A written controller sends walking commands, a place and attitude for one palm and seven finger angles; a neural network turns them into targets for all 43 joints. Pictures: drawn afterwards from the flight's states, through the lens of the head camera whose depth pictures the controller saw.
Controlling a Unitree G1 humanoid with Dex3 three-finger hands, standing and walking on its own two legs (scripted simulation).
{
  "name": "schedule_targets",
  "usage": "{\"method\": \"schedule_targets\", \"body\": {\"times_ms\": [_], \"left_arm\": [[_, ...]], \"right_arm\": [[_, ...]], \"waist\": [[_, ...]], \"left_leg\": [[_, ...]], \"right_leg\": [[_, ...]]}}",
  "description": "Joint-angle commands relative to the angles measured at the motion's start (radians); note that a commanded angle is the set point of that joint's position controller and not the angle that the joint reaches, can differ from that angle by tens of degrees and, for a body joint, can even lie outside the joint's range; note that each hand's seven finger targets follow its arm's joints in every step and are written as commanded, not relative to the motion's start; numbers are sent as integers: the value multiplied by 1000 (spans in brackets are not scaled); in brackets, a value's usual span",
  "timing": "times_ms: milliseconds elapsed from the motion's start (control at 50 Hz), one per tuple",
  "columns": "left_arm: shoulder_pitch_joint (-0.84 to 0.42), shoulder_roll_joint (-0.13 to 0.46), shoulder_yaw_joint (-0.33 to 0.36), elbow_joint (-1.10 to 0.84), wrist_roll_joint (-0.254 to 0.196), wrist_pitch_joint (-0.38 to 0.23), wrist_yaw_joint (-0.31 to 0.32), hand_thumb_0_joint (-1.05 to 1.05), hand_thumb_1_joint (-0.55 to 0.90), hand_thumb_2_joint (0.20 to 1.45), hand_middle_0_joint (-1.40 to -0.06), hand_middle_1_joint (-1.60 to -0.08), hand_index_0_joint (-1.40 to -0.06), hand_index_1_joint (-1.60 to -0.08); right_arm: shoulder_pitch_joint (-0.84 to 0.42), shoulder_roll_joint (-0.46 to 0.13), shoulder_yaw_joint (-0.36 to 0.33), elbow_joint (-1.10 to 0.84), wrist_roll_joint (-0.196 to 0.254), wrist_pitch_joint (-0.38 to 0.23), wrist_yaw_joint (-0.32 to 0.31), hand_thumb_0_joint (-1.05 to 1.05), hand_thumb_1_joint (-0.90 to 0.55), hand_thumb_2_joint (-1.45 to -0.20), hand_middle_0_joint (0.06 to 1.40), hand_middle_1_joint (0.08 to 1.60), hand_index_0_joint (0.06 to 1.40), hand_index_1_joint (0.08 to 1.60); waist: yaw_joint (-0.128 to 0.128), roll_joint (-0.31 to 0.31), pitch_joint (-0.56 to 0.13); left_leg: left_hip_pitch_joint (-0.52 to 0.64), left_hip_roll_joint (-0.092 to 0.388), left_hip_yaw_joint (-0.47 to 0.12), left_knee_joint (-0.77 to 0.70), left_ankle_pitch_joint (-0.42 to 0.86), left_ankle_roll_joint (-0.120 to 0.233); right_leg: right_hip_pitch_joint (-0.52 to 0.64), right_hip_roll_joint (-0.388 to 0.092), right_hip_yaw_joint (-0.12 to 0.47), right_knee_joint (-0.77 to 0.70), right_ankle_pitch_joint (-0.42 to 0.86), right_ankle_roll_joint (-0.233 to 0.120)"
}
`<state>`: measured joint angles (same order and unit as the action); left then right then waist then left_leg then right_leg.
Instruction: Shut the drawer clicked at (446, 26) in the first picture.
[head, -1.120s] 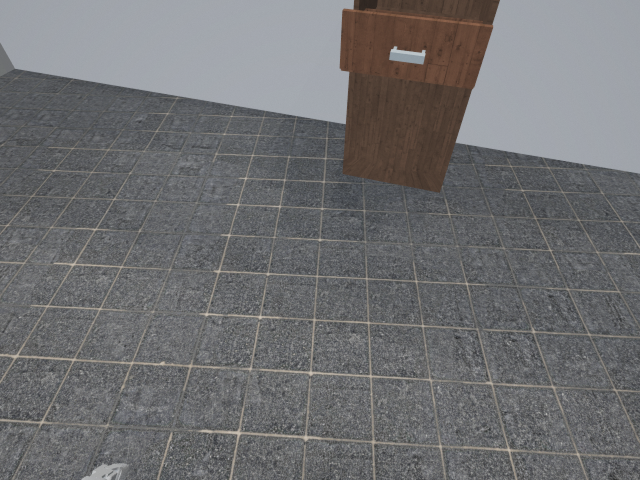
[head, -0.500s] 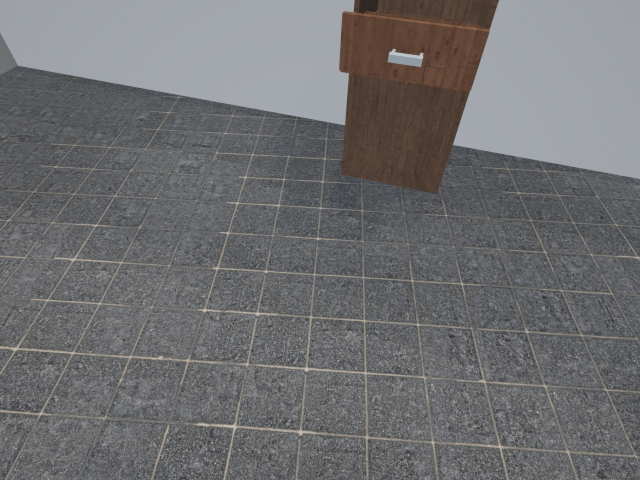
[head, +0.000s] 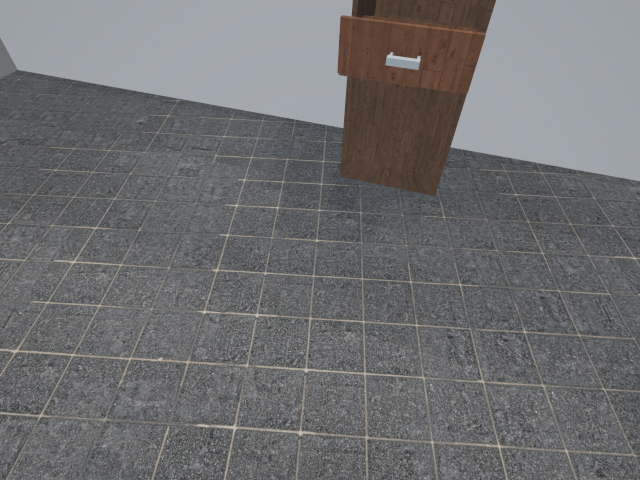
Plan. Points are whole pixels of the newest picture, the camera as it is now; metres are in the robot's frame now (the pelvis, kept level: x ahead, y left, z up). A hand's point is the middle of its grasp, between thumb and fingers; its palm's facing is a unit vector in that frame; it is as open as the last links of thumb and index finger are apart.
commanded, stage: look at it before walking up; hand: left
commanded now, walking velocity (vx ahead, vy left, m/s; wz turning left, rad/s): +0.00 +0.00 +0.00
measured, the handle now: (403, 59) +1.32 -0.19 -0.02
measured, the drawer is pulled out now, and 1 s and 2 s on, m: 0.28 0.28 0.28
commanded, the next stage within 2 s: walk to a spot facing it in 0.32 s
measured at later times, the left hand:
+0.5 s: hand out of the picture +0.07 +0.25 -0.16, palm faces -0.03 -0.94 -0.33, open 7.4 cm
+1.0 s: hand out of the picture +0.07 +0.14 -0.17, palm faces -0.11 -0.98 -0.14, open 7.4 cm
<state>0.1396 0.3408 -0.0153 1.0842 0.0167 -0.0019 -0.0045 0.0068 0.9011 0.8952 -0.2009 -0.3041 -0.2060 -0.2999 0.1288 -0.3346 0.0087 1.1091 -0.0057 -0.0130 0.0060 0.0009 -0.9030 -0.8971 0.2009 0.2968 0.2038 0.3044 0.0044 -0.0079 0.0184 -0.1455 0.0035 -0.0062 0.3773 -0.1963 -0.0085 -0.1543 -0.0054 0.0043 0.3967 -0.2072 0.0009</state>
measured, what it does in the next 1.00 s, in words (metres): walks ahead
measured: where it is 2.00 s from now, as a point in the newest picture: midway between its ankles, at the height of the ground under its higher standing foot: (363, 393)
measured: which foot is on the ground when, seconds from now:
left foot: down 0.00-0.76, up 0.78-1.00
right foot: down 0.00-1.00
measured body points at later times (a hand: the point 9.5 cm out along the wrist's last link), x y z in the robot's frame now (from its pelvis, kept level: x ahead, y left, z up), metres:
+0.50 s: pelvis +0.01 +0.00 +0.00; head +0.00 +0.00 +0.45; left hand +0.07 +0.30 -0.13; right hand +0.08 -0.29 -0.13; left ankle +0.01 +0.13 -0.74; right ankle +0.01 -0.12 -0.75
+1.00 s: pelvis +0.13 -0.02 -0.01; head +0.15 -0.02 +0.44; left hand +0.08 +0.20 -0.16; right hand +0.15 -0.26 -0.15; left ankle +0.21 +0.10 -0.68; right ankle +0.03 -0.11 -0.75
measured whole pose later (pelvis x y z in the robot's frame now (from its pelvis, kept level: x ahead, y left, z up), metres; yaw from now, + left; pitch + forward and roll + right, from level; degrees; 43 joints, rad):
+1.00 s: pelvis +0.13 -0.02 -0.01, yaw -11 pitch +0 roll +0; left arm 0.48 0.12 0.01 1.10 0.03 -0.05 0.00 0.00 0.90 0.90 -0.20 -0.30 -0.20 -0.30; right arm 0.20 -0.18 -0.04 1.03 -0.01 -0.01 0.02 0.01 -0.91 -0.90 0.20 0.30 0.20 0.30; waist 0.03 -0.01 0.02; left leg -0.57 0.11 0.09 0.98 -0.27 -0.04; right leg -0.05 0.03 0.02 0.38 -0.33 -0.04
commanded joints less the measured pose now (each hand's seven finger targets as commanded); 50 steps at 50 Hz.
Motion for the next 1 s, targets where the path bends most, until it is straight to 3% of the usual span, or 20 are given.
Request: {"method": "schedule_targets", "body": {"times_ms": [0,400,440,500,560,600,620,640,660,680,700,720,740,760,780,800,820,840,880,980], "left_arm": [[-40,207,47,-63,-5,-24,15,0,900,900,-200,-300,-200,-300],[-37,209,46,-54,-5,-24,14,0,900,900,-200,-300,-200,-300],[33,89,23,-28,-5,-3,17,0,900,900,-200,-300,-200,-300],[76,94,37,-46,4,18,0,0,900,900,-200,-300,-200,-300],[113,78,54,-85,8,16,-15,0,900,900,-200,-300,-200,-300],[129,36,60,-109,7,4,-22,0,900,900,-200,-300,-200,-300],[126,10,62,-122,7,-2,-25,0,900,900,-200,-300,-200,-300],[107,-7,64,-137,6,-7,-28,0,900,900,-200,-300,-200,-300],[92,-10,67,-147,6,-12,-31,0,900,900,-200,-300,-200,-300],[117,-27,71,-144,7,-20,-32,0,900,900,-200,-300,-200,-300],[197,-40,75,-116,9,-26,-32,0,900,900,-200,-300,-200,-300],[318,-10,86,-73,13,-36,-26,0,900,900,-200,-300,-200,-300],[477,107,113,-27,15,-51,-7,0,900,900,-200,-300,-200,-300],[548,101,107,-5,-5,-58,12,0,900,900,-200,-300,-200,-300],[516,69,99,-6,1,-56,18,0,900,900,-200,-300,-200,-300],[472,36,89,-15,6,-56,20,0,900,900,-200,-300,-200,-300],[426,13,82,-29,10,-58,22,0,900,900,-200,-300,-200,-300],[391,-1,81,-38,11,-63,23,0,900,900,-200,-300,-200,-300],[366,-20,79,-38,12,-70,24,0,900,900,-200,-300,-200,-300],[362,-21,81,-18,13,-74,26,0,900,900,-200,-300,-200,-300]], "right_arm": [[-50,-210,-44,-61,-3,-23,-17,0,-900,-900,200,300,200,300],[-59,-214,-42,-58,-1,-21,-18,0,-900,-900,200,300,200,300],[6,-92,-15,-31,-10,-5,-15,0,-900,-900,200,300,200,300],[52,-99,-29,-45,-19,9,-12,0,-900,-900,200,300,200,300],[90,-122,-49,-72,-18,2,-14,0,-900,-900,200,300,200,300],[139,-138,-65,-79,-17,-9,-19,0,-900,-900,200,300,200,300],[154,-152,-76,-83,-15,-16,-21,0,-900,-900,200,300,200,300],[164,-147,-81,-85,-13,-24,-21,0,-900,-900,200,300,200,300],[171,-132,-81,-86,-14,-29,-21,0,-900,-900,200,300,200,300],[160,-114,-79,-87,-15,-32,-22,0,-900,-900,200,300,200,300],[138,-95,-75,-90,-16,-33,-23,0,-900,-900,200,300,200,300],[116,-57,-66,-103,-13,-35,-21,0,-900,-900,200,300,200,300],[59,25,-48,-157,-3,-45,-11,0,-900,-900,200,300,200,300],[-31,-13,-51,-193,-10,-53,-12,0,-900,-900,200,300,200,300],[-73,10,-56,-194,-10,-56,-12,0,-900,-900,200,300,200,300],[-67,24,-56,-188,-13,-55,-11,0,-900,-900,200,300,200,300],[-39,40,-58,-173,-17,-49,-6,0,-900,-900,200,300,200,300],[-11,52,-59,-164,-18,-42,-2,0,-900,-900,200,300,200,300],[13,76,-64,-159,-14,-31,6,0,-900,-900,200,300,200,300],[-43,107,-67,-196,-8,-33,24,0,-900,-900,200,300,200,300]], "waist": [[-1,5,-35],[-1,4,-25],[-2,4,-37],[-1,-4,67],[-5,37,109],[-19,112,100],[-22,165,91],[-28,189,91],[-29,179,95],[-10,156,92],[33,112,64],[83,-16,23],[133,-358,-3],[155,-273,22],[137,-152,76],[102,-65,101],[69,-40,95],[43,-45,85],[19,-84,88],[17,-124,111]], "left_leg": [[0,112,-100,-65,95,37],[13,114,-101,-80,101,35],[22,107,-64,-54,-13,15],[-69,104,-53,-47,-340,24],[-77,153,-101,-47,-445,64],[-17,237,-189,-98,-467,114],[2,301,-238,-128,-447,147],[18,340,-243,-141,-374,175],[23,345,-218,-119,-277,182],[-6,331,-155,-57,-164,165],[-80,280,-65,74,-82,124],[-237,185,49,313,-64,62],[-544,41,193,642,-295,-5],[-620,59,72,748,-376,1],[-657,91,36,808,-325,-1],[-662,114,24,815,-273,-6],[-630,126,29,793,-224,-15],[-597,130,41,764,-187,-26],[-536,128,62,690,-122,-36],[-449,106,94,459,-8,-30]], "right_leg": [[-10,-114,107,-81,67,-32],[-1,-114,103,-93,80,-29],[-20,-102,112,-87,-53,-17],[-130,-70,158,-78,-343,-38],[-224,-22,151,26,-375,-57],[-299,31,74,191,-297,-47],[-318,42,7,288,-235,-34],[-340,16,-21,341,-242,-25],[-339,-8,-24,333,-267,-22],[-275,-18,-39,278,-252,-21],[-116,-6,-58,167,-176,-29],[99,-49,59,37,-138,-67],[293,-319,499,-135,-60,-177],[282,-374,628,-158,114,-239],[240,-367,589,-141,159,-285],[207,-345,520,-130,154,-283],[166,-314,442,-133,139,-260],[129,-292,379,-147,143,-243],[57,-247,292,-173,147,-219],[17,-192,202,-184,169,-175]]}}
